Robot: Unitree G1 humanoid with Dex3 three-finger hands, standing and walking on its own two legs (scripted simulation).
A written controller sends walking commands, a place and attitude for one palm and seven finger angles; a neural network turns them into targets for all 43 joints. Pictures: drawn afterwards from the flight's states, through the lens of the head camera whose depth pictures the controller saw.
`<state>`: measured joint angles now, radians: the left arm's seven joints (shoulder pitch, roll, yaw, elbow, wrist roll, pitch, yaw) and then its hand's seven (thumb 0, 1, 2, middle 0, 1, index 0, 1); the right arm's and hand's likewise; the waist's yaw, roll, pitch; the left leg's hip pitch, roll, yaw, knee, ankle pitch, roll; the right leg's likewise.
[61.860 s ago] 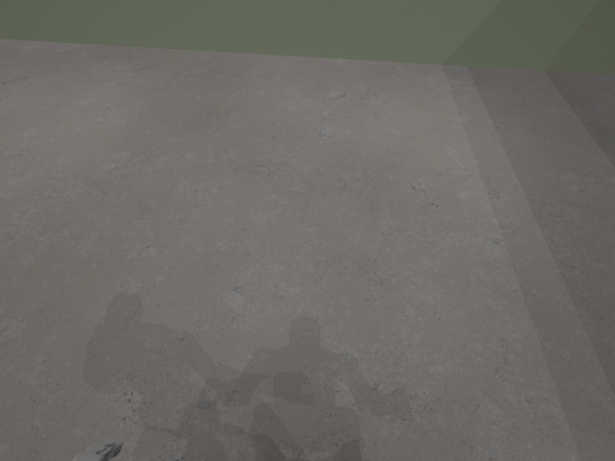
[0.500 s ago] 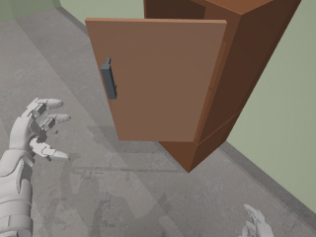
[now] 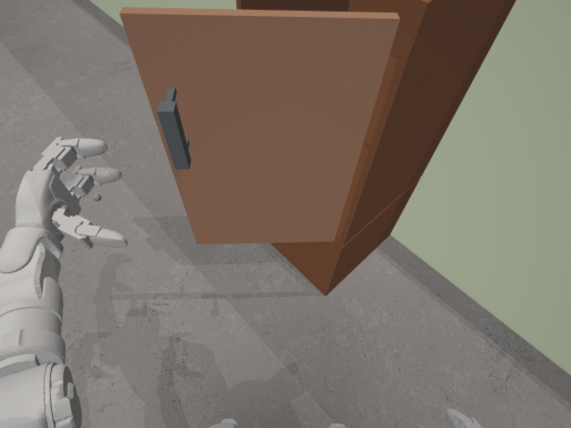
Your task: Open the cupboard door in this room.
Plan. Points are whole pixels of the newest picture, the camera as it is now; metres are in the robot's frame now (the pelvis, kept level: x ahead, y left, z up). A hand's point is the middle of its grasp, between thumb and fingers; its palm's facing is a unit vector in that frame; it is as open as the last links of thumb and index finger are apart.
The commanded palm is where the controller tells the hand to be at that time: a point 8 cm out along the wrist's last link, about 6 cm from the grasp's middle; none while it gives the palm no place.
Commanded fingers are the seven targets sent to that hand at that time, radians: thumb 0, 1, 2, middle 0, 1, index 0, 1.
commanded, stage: move the hooked fingers beside the handle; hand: left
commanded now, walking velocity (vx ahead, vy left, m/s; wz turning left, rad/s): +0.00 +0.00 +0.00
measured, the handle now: (177, 129) +0.55 +0.19 +0.08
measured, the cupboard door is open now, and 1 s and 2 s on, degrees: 49 49 49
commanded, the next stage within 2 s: slide the fingers in behind the handle in 1.58 s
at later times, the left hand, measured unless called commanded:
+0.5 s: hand (121, 162) +0.46 +0.25 +0.09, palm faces +0.05 -1.00 +0.02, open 14.0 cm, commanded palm +0.44 +0.30 +0.09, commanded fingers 0.00 -0.50 0.30 -0.30 -1.20 -0.30 -1.20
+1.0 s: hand (140, 142) +0.51 +0.24 +0.08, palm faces +0.05 -1.00 -0.01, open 14.0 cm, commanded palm +0.48 +0.29 +0.08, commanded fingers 0.00 -0.50 0.30 -0.30 -1.20 -0.30 -1.20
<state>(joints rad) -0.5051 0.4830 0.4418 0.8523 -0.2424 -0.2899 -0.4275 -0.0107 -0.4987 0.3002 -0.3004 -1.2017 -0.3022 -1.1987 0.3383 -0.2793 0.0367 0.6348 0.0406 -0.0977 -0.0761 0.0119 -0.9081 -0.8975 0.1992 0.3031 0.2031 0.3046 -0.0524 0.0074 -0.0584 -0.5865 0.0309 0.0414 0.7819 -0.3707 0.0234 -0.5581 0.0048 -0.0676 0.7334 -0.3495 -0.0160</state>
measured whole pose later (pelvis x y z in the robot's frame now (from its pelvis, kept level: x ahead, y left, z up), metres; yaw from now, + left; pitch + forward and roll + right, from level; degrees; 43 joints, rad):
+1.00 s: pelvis +0.01 +0.00 -0.02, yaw -2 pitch +19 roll -3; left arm -0.89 0.65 0.50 1.21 -0.10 -0.33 -0.35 -0.01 -0.50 0.30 -0.30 -1.20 -0.30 -1.20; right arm 0.44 -0.28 0.04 0.62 0.00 0.07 -0.03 0.01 -0.91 -0.90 0.20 0.30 0.20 0.30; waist -0.17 0.01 -0.08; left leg -0.80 0.06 0.05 0.89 -0.42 0.03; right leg -0.77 0.03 -0.05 0.81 -0.37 -0.01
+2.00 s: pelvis +0.01 +0.00 -0.02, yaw -1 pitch +19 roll -3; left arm -0.90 0.57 0.42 1.18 -0.12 -0.34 -0.26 -0.01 -0.50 0.30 -0.30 -1.20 -0.29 -1.23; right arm 0.44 -0.27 0.03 0.65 0.00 0.06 -0.02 0.01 -0.91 -0.90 0.20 0.30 0.20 0.30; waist -0.15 0.02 -0.08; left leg -0.81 0.05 0.02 0.91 -0.42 0.03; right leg -0.76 0.02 -0.08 0.82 -0.38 -0.01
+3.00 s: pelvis +0.00 +0.00 -0.02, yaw -1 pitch +18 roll -2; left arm -0.94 0.44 0.36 1.19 -0.09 -0.38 -0.13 -0.01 -0.50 0.30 -0.30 -1.21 -0.31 -1.21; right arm 0.41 -0.26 0.03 0.65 -0.01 0.03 0.01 0.01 -0.91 -0.90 0.20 0.30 0.20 0.30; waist -0.15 0.03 -0.08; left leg -0.81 0.05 0.03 0.91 -0.42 0.02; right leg -0.77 0.02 -0.07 0.85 -0.39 -0.02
